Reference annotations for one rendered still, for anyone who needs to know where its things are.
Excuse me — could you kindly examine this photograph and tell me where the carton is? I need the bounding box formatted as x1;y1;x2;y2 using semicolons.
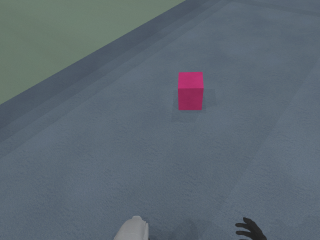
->
178;72;204;110

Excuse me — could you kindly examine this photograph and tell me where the left robot thigh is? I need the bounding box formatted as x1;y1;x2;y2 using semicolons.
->
113;218;149;240

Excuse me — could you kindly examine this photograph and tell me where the robot left shin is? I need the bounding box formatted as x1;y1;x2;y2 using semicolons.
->
132;216;142;220

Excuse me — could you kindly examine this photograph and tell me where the right robot hand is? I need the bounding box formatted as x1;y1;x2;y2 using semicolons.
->
235;217;267;240

